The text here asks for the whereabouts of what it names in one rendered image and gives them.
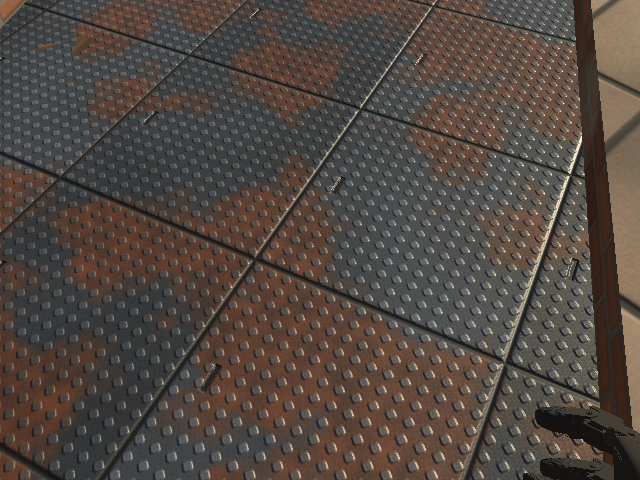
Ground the robot right hand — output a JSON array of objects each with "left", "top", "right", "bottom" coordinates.
[{"left": 523, "top": 406, "right": 640, "bottom": 480}]

